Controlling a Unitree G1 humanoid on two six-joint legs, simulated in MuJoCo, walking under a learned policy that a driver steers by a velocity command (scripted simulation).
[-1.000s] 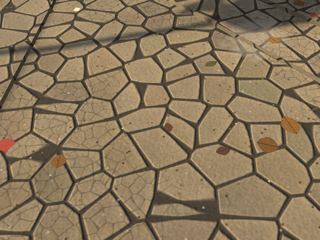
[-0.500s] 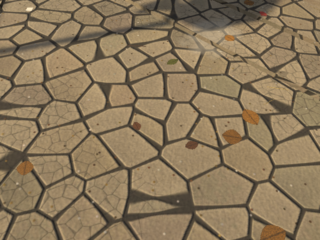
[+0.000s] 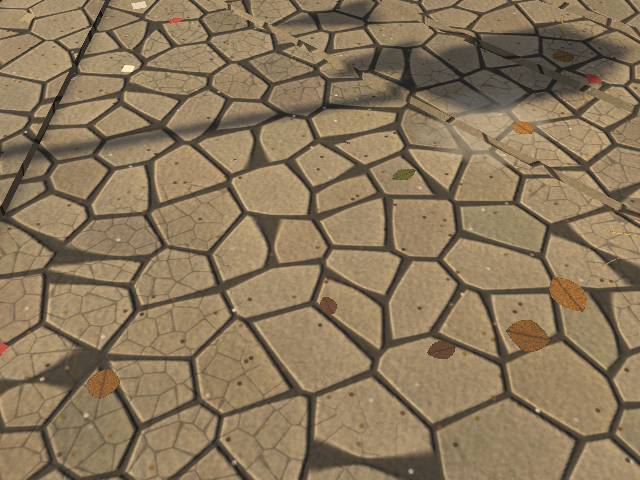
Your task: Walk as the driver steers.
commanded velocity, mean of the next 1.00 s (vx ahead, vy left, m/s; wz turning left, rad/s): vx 0.48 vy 0.00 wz -0.14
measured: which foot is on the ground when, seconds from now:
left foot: up 0.00-0.24, down 0.26-0.74, up 0.76-1.00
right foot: down 0.00-0.22, up 0.24-0.72, down 0.74-1.00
